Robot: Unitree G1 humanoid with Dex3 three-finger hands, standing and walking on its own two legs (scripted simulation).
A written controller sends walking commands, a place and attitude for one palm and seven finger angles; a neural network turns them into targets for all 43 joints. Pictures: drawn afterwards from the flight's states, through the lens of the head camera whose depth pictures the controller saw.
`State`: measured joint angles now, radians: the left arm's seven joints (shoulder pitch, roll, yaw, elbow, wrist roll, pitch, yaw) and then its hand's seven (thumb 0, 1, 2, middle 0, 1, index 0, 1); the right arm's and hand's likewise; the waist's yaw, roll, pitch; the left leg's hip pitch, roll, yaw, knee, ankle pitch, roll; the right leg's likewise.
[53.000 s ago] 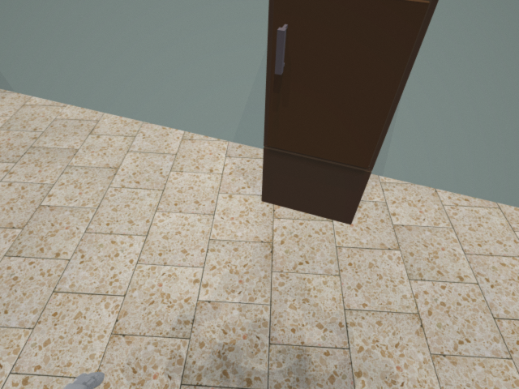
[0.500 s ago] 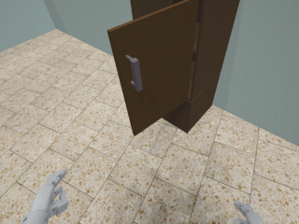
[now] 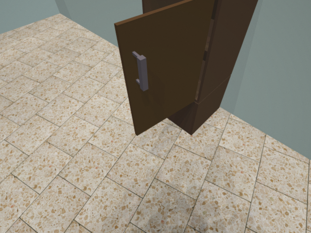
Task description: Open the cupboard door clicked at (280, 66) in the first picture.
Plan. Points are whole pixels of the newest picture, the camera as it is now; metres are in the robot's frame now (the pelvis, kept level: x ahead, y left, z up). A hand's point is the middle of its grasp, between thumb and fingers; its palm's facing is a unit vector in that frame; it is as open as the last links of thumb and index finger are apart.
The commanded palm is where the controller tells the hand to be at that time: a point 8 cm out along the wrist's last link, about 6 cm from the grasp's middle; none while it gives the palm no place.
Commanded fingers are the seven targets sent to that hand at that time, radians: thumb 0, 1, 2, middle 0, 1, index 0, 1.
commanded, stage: let the arm hang, fingers relaxed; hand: left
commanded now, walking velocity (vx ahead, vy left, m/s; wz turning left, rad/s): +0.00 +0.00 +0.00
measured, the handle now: (139, 71) +0.63 +0.10 +0.05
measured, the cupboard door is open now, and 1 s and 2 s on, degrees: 81 81 81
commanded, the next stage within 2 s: look to check the result in 0.44 s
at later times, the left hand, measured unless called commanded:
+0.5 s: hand out of the picture +0.12 +0.22 -0.15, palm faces -0.03 -0.95 -0.31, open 7.4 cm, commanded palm none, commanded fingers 0.00 0.90 0.90 -0.20 -0.30 -0.20 -0.30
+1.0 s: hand out of the picture +0.12 +0.23 -0.15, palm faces -0.03 -0.94 -0.34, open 7.4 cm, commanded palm none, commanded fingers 0.00 0.90 0.90 -0.20 -0.30 -0.20 -0.30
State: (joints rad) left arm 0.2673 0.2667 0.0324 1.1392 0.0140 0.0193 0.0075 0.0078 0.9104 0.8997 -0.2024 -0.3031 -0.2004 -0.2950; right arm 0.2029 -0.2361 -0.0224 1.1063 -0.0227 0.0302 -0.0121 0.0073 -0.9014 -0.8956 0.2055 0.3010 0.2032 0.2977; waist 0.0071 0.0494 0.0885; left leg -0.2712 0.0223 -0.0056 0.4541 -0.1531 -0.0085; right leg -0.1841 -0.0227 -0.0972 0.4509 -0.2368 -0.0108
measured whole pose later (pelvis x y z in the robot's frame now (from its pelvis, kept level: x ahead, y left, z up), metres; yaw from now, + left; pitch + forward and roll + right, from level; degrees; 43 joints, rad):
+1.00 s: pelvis +0.05 -0.01 +0.01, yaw -1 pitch -1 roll +0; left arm 0.11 0.31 0.02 1.13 0.01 -0.02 0.01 0.01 0.90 0.90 -0.20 -0.30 -0.20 -0.30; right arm 0.08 -0.32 -0.01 1.13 -0.02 0.00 -0.01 0.01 -0.90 -0.90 0.21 0.30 0.20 0.30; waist 0.00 0.02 0.08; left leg -0.14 0.03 0.02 0.31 -0.15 -0.03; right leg -0.06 -0.01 -0.08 0.31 -0.23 -0.02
